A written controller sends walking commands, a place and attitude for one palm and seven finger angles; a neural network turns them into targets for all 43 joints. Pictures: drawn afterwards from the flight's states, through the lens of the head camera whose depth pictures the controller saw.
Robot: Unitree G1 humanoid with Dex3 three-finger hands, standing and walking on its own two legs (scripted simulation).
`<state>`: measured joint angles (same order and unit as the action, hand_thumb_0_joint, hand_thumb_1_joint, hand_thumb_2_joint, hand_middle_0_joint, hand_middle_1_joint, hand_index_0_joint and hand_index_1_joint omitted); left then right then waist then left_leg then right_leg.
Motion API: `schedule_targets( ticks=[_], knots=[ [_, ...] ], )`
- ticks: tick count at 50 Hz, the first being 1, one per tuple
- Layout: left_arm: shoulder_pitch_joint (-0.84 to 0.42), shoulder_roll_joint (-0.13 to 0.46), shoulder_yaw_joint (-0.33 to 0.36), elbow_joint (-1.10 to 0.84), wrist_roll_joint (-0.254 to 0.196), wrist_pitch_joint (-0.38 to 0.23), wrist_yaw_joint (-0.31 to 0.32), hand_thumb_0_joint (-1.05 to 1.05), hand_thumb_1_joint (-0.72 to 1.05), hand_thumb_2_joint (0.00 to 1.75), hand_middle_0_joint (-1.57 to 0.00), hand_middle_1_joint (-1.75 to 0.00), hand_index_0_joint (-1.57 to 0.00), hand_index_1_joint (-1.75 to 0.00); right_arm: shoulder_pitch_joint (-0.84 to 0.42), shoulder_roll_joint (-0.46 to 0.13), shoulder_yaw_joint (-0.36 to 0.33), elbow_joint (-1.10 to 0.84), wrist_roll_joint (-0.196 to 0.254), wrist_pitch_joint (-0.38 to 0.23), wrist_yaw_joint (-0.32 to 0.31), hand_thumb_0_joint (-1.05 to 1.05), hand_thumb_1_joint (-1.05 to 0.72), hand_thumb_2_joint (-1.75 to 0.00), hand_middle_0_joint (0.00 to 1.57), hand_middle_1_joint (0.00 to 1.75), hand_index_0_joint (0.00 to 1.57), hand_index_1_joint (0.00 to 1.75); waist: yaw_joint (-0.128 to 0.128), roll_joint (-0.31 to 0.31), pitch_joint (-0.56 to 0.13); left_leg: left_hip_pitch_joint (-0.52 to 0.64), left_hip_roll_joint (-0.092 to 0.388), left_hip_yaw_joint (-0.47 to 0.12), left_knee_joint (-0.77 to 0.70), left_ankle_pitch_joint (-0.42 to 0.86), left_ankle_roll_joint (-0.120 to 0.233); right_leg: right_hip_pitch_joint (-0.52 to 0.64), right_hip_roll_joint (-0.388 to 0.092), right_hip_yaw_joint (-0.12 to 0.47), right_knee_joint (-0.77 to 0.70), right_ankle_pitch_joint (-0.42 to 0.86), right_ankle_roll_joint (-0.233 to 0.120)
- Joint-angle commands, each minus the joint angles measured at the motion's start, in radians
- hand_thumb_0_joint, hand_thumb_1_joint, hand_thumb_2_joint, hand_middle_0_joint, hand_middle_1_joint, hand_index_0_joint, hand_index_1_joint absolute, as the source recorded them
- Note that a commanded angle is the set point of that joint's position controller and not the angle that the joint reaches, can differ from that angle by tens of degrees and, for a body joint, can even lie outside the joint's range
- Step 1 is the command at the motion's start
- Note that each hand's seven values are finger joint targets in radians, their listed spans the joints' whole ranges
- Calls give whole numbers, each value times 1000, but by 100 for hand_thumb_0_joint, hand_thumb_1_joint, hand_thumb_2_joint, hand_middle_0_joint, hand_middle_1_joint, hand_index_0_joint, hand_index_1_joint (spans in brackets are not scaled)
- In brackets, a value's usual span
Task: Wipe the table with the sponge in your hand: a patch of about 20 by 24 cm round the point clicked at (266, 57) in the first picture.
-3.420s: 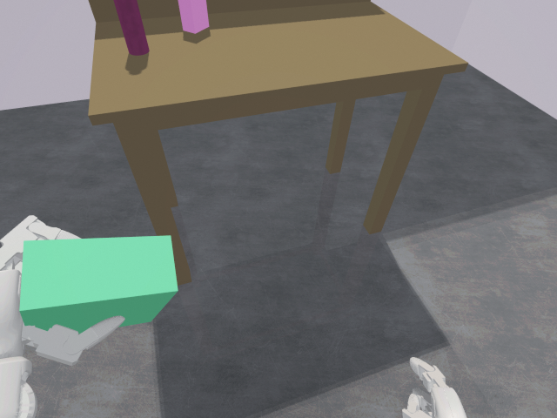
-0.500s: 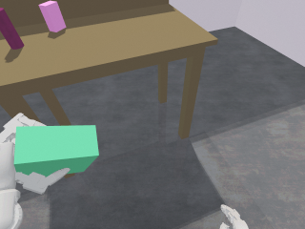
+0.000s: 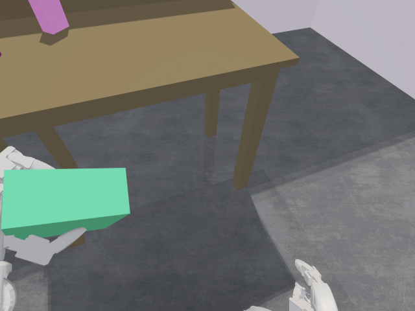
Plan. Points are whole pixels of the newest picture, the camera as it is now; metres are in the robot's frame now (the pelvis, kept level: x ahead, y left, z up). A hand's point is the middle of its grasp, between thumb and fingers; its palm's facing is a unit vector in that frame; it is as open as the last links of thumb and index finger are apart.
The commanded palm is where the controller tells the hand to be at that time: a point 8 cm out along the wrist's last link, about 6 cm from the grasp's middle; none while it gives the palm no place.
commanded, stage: take the last steps up to it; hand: left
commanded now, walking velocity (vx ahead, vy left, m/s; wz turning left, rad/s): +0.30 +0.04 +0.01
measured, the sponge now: (84, 204) +0.23 +0.20 +0.15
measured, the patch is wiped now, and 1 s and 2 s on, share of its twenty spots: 0.00 0.00 0.00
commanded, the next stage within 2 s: come to a stop and stand still in 1.76 s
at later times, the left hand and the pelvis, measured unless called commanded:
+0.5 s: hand (82, 148) +0.32 +0.22 +0.17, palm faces +0.42 -0.79 -0.44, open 10.5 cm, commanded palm +0.27 +0.27 +0.18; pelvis +0.12 -0.02 -0.01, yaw +1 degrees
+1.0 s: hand (127, 109) +0.43 +0.18 +0.16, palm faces +0.43 -0.77 -0.47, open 10.5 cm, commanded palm +0.37 +0.23 +0.18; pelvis +0.21 -0.06 -0.01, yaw +1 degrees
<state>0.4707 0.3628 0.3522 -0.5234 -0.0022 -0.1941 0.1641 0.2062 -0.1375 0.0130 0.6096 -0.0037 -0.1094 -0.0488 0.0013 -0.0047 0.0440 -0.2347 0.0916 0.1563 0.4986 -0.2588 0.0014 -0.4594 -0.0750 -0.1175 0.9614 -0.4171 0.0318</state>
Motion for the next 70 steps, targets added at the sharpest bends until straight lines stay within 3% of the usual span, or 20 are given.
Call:
schedule_targets(
  ticks=[1, 5, 7, 8, 14, 23, 25, 26, 28, 34, 41, 42, 44, 47, 51, 57, 63, 65, 67, 70],
  knots=[
    [-24, 146, 111, -214, -18, -77, 12, 0, 10, 130, -120, -160, -120, -160, -61, -171, -58, -129, 2, -50, -17, 0, -90, -90, 20, 30, 20, 30, -7, 235, -117, 80, 210, -149, -199, 181, 139, 57, 25, -60, -229, 48, 7],
    [-67, 155, 117, -145, -17, -56, 11, 0, 10, 130, -120, -160, -120, -160, -80, -164, -54, -127, 8, -26, -29, 0, -90, -90, 20, 30, 20, 30, 3, 128, -160, -16, 153, -77, 44, 94, 84, 336, 46, -72, -511, 139, -15],
    [-80, 217, 153, -116, -10, -50, 15, 0, 10, 130, -120, -160, -120, -160, -89, -125, -46, -141, 11, -9, -24, 0, -90, -90, 20, 30, 20, 30, 14, -294, -175, -406, -45, 9, 541, -243, 11, 562, -302, 507, -650, 281, -186],
    [-112, 221, 169, -114, -29, -54, 12, 0, 10, 130, -120, -160, -120, -160, -96, -158, -59, -136, 8, -16, -15, 0, -90, -90, 20, 30, 20, 30, 18, -307, -173, -450, -37, -122, 698, -273, -6, 513, -374, 595, -692, 218, -212],
    [-55, 194, 153, -225, -19, -106, 7, 0, 10, 130, -120, -160, -120, -160, -128, -153, -49, -116, 3, 22, -9, 0, -90, -90, 20, 30, 20, 30, -8, -74, -121, -408, 34, -134, 602, -87, -37, 387, -273, 178, -642, 506, -180],
    [-50, 178, 145, -238, -24, -84, 44, 0, 10, 130, -120, -160, -120, -160, -62, -156, -72, -171, 0, 9, -25, 0, -90, -90, 20, 30, 20, 30, 7, -108, -146, -31, -48, 53, 7, 65, -10, 334, -196, 108, -525, 352, -140],
    [-89, 167, 126, -260, -21, -96, 41, 0, 10, 130, -120, -160, -120, -160, -45, -190, -89, -177, 6, 6, -37, 0, -90, -90, 20, 30, 20, 30, -21, 111, -185, 204, 39, -82, -100, 90, 46, 184, -109, 38, -219, 311, -75],
    [-108, 162, 121, -275, -23, -107, 40, 0, 10, 130, -120, -160, -120, -160, -56, -209, -94, -181, 8, 4, -31, 0, -90, -90, 20, 30, 20, 30, -15, 320, -206, 334, 254, -392, -131, 258, 143, -30, 8, -17, 12, -62, -23],
    [-119, 214, 142, -190, -16, -112, 24, 0, 10, 130, -120, -160, -120, -160, -77, -186, -72, -166, 1, -5, -20, 0, -90, -90, 20, 30, 20, 30, -16, 296, -147, 191, 380, -600, -235, 88, 260, -159, -7, 106, 256, -195, -25],
    [-29, 167, 130, -322, -20, -99, 8, 0, 10, 130, -120, -160, -120, -160, -73, -175, -67, -145, 6, -41, -4, 0, -90, -90, 20, 30, 20, 30, 6, 248, -133, 34, 222, -199, -219, 143, 164, -31, -27, 12, 15, 28, 1],
    [-66, 146, 125, -146, -23, -69, 12, 0, 10, 130, -120, -160, -120, -160, -70, -163, -54, -127, 7, -34, -32, 0, -90, -90, 20, 30, 20, 30, 2, 182, -130, -33, 177, -95, -83, -68, 93, 249, 49, -104, -421, 97, 8],
    [-85, 147, 116, -126, -19, -63, 12, 0, 10, 130, -120, -160, -120, -160, -72, -156, -54, -126, 10, -26, -34, 0, -90, -90, 20, 30, 20, 30, 4, 101, -131, -77, 141, -63, 28, -106, 71, 313, 25, -55, -501, 103, -8],
    [-106, 210, 152, -111, -15, -49, 20, 0, 10, 130, -120, -160, -120, -160, -92, -117, -41, -149, 13, -17, -27, 0, -90, -90, 20, 30, 20, 30, 26, -339, -147, -440, -66, -7, 551, -314, 2, 502, -324, 559, -683, 169, -190],
    [-94, 203, 157, -146, -31, -73, 7, 0, 10, 130, -120, -160, -120, -160, -107, -146, -45, -110, 8, -9, -15, 0, -90, -90, 20, 30, 20, 30, 10, -153, -100, -497, 5, -179, 787, -162, -32, 446, -339, 453, -670, 313, -213],
    [-35, 186, 153, -176, -20, -97, 10, 0, 10, 130, -120, -160, -120, -160, -111, -152, -50, -116, 2, 17, -15, 0, -90, -90, 20, 30, 20, 30, -2, -92, -125, -411, 14, -124, 603, -72, -39, 412, -266, 176, -618, 638, -170],
    [35, 186, 174, -217, -32, -96, 34, 0, 10, 130, -120, -160, -120, -160, -83, -145, -62, -175, 1, 13, -11, 0, -90, -90, 20, 30, 20, 30, 31, -125, -171, -270, -32, 2, 203, -32, -19, 477, -242, 142, -592, 654, -175],
    [-63, 183, 143, -230, -29, -91, 39, 0, 10, 130, -120, -160, -120, -160, -43, -170, -83, -180, 7, 15, -27, 0, -90, -90, 20, 30, 20, 30, -10, -35, -178, 88, -51, 30, -80, 116, 8, 323, -176, 86, -367, 554, -101],
    [-92, 177, 128, -258, -34, -107, 36, 0, 10, 130, -120, -160, -120, -160, -42, -197, -90, -190, 16, 9, -23, 0, -90, -90, 20, 30, 20, 30, -7, 269, -219, 339, 250, -386, -114, 443, 167, -5, 3, -3, -13, -52, -20],
    [-82, 212, 137, -181, -25, -102, 20, 0, 10, 130, -120, -160, -120, -160, -64, -182, -72, -173, 4, 2, -19, 0, -90, -90, 20, 30, 20, 30, -9, 263, -146, 182, 354, -557, -202, 267, 268, -110, -4, 101, 196, -212, -19],
    [-78, 189, 128, -285, -17, -104, 13, 0, 10, 130, -120, -160, -120, -160, -78, -175, -74, -153, 16, -10, -13, 0, -90, -90, 20, 30, 20, 30, 9, 217, -117, 97, 252, -321, -181, 214, 217, -75, -31, 63, 80, -83, -3]
  ],
)
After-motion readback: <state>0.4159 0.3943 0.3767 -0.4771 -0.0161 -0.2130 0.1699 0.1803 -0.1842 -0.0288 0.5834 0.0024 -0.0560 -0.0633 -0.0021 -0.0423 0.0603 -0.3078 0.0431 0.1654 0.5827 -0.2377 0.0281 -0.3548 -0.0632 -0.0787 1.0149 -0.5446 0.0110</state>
